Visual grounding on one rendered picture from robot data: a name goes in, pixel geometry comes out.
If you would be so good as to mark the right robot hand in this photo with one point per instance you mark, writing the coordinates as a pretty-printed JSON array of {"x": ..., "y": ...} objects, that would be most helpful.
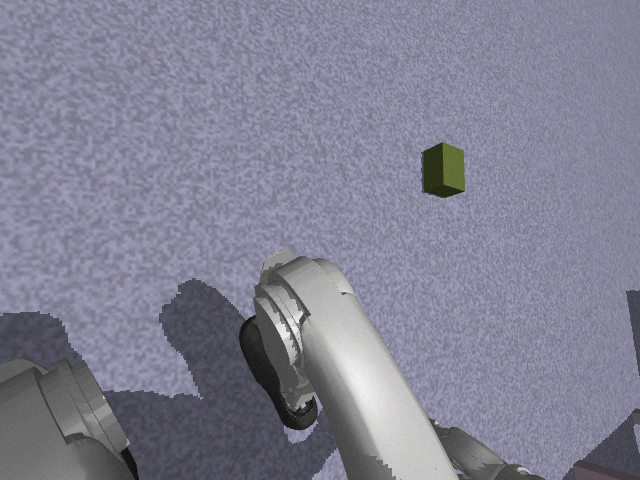
[{"x": 467, "y": 454}]

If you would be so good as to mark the right robot foot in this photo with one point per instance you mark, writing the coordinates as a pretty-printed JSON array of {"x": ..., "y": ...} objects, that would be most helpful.
[{"x": 264, "y": 373}]

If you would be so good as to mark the right robot arm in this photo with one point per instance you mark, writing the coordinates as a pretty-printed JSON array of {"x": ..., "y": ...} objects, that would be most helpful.
[{"x": 516, "y": 472}]

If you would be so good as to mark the left robot foot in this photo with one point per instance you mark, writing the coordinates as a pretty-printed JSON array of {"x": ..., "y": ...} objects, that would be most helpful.
[{"x": 130, "y": 462}]

